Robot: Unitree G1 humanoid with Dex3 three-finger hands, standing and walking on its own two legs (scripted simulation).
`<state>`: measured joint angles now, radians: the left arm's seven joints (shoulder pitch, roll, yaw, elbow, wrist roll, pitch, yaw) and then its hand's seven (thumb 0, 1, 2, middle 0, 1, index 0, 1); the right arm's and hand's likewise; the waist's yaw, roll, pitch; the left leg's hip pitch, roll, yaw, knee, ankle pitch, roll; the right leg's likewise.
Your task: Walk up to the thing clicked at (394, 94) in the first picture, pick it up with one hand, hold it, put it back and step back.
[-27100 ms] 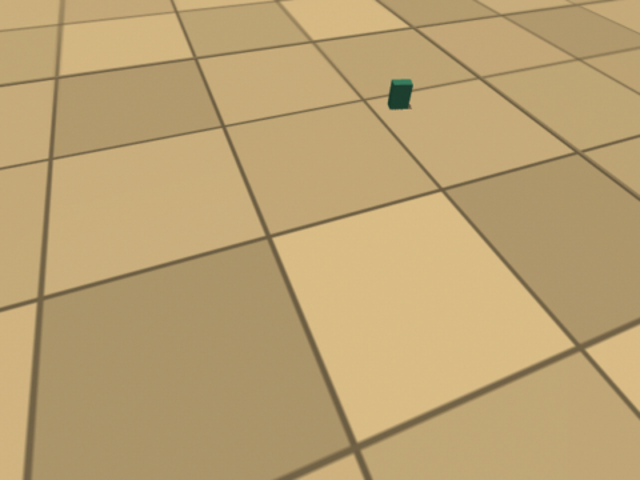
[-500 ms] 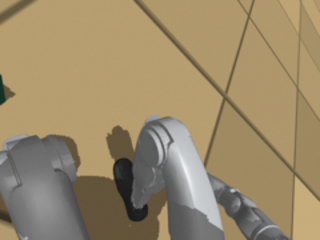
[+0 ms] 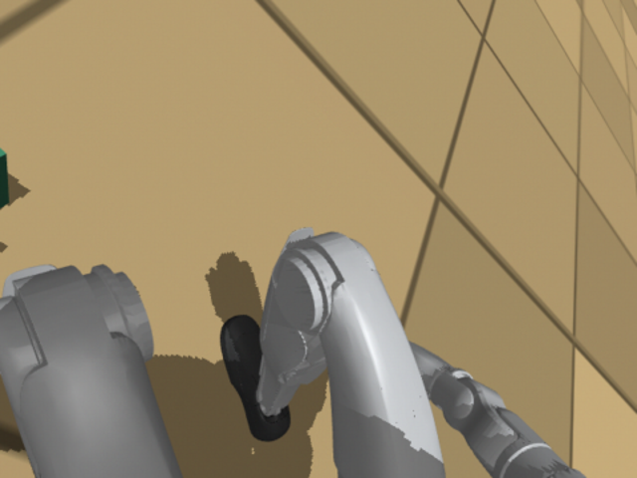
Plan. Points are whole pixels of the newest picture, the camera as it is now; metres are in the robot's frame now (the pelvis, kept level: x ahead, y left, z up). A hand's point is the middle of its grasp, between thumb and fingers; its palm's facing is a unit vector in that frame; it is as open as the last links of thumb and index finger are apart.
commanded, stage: open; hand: left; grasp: from the side
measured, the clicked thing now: out of the picture +0.44 +0.28 -0.20
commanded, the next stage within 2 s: withdraw in 0.10 s
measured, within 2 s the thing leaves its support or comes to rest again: neither
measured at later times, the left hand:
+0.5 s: hand out of the picture +0.41 +0.34 -0.13, palm faces +0.51 -0.86 +0.01, open 17.5 cm
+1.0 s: hand out of the picture +0.37 +0.42 -0.01, palm faces +0.44 -0.83 -0.35, open 17.5 cm
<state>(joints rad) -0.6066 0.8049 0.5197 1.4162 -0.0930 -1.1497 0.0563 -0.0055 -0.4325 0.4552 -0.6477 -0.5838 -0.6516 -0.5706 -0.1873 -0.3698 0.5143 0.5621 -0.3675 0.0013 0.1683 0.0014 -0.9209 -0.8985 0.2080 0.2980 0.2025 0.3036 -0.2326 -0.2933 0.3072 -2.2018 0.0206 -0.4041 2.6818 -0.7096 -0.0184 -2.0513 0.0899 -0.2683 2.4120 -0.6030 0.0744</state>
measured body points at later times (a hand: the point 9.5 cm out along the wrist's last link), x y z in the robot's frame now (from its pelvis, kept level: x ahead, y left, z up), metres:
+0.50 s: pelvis +0.00 +0.00 +0.01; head +0.20 +0.20 +0.35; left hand +0.38 +0.39 -0.13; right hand +0.18 -0.23 -0.02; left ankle +0.08 +0.12 -0.25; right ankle +0.15 -0.12 -0.25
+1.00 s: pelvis +0.01 -0.01 +0.07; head +0.19 +0.12 +0.46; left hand +0.34 +0.46 +0.02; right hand +0.20 -0.24 -0.02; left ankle +0.08 +0.12 -0.25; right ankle +0.15 -0.12 -0.25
